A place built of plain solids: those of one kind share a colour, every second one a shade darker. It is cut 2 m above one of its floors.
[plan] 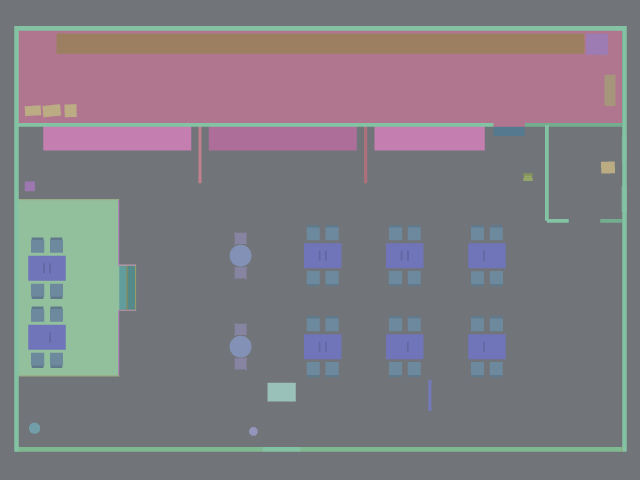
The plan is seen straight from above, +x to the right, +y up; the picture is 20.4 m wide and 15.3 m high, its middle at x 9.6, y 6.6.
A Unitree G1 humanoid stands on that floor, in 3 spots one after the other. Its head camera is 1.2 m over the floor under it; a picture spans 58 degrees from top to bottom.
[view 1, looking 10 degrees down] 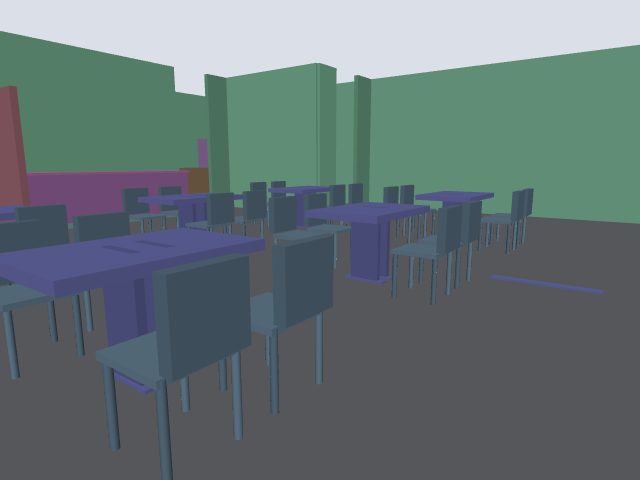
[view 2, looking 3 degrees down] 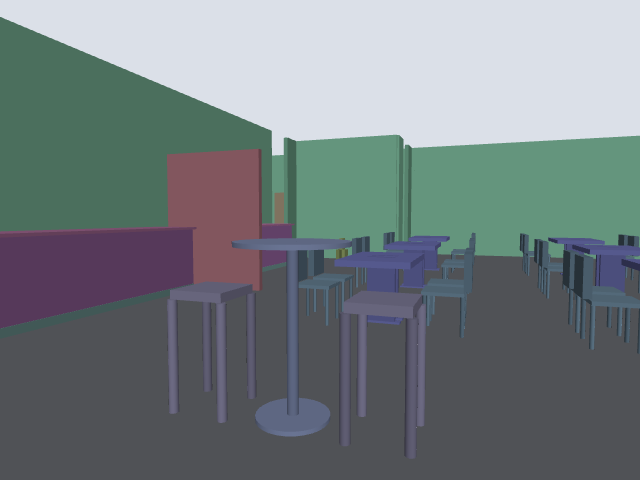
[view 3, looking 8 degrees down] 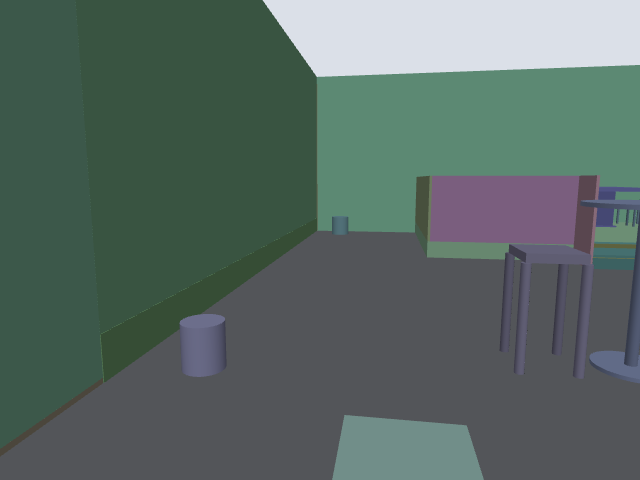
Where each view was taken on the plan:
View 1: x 8.38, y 1.00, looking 36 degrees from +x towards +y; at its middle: side_chair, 2.11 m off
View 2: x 4.74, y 5.08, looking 20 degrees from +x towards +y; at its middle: bar_table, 2.66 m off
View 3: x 9.98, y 1.65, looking -171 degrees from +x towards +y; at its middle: ground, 8.62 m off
